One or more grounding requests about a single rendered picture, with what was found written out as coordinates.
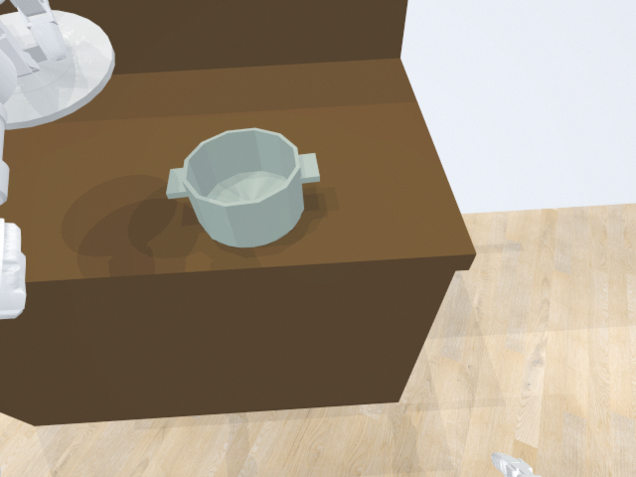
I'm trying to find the right robot hand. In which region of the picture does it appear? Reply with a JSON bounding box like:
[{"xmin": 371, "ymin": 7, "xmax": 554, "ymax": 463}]
[{"xmin": 491, "ymin": 452, "xmax": 542, "ymax": 477}]

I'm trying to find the lid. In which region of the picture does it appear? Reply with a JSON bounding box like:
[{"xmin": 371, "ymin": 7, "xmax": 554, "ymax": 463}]
[{"xmin": 0, "ymin": 10, "xmax": 115, "ymax": 130}]

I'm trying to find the pot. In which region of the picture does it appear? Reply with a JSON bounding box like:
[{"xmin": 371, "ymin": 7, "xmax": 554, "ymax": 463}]
[{"xmin": 166, "ymin": 128, "xmax": 320, "ymax": 247}]

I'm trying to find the left robot upper arm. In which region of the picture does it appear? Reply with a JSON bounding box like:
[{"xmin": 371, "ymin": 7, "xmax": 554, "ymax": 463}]
[{"xmin": 0, "ymin": 219, "xmax": 26, "ymax": 477}]

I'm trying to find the left robot hand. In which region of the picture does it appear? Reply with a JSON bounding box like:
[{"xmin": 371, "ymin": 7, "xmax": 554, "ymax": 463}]
[{"xmin": 0, "ymin": 0, "xmax": 67, "ymax": 78}]

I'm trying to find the table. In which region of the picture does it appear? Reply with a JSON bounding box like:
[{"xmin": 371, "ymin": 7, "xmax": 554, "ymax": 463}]
[{"xmin": 0, "ymin": 0, "xmax": 477, "ymax": 426}]

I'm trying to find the knob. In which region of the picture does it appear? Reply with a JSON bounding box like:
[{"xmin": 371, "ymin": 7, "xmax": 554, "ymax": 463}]
[{"xmin": 6, "ymin": 21, "xmax": 47, "ymax": 63}]

